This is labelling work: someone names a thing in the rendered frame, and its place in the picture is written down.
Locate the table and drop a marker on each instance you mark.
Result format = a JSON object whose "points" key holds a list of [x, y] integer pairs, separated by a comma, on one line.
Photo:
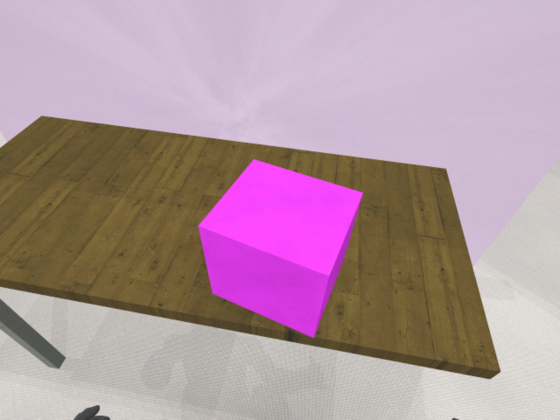
{"points": [[109, 215]]}

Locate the carton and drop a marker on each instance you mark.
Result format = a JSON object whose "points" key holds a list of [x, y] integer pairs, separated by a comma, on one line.
{"points": [[275, 243]]}

